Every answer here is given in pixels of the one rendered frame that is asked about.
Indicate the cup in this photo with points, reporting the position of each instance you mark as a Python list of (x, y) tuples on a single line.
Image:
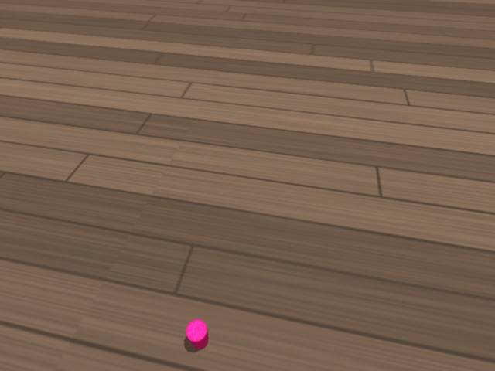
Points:
[(197, 333)]

